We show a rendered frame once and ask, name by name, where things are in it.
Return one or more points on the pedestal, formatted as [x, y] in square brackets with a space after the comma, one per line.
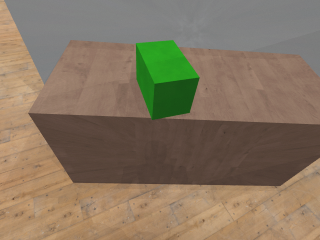
[254, 119]

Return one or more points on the carton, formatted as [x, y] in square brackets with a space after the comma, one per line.
[166, 79]

